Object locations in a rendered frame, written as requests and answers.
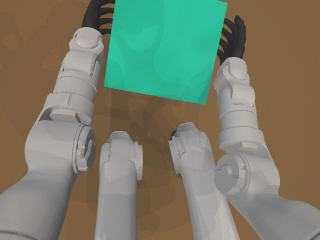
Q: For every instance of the robot right hand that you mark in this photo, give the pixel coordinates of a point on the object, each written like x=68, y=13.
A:
x=236, y=41

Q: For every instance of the left robot forearm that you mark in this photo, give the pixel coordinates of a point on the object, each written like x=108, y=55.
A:
x=77, y=82

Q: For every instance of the robot left hand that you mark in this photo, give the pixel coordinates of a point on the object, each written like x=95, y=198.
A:
x=93, y=13

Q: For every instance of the right robot forearm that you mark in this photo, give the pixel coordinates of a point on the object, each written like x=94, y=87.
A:
x=237, y=110

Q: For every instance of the right robot thigh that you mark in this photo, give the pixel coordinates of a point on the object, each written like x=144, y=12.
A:
x=210, y=214

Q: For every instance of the left robot shin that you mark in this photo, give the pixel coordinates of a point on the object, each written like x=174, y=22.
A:
x=106, y=147

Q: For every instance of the carton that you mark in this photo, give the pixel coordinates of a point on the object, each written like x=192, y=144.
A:
x=165, y=48

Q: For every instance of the left robot upper arm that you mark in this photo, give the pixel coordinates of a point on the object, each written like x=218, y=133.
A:
x=35, y=207

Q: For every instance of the right robot upper arm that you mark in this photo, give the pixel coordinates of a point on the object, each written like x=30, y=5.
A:
x=251, y=184

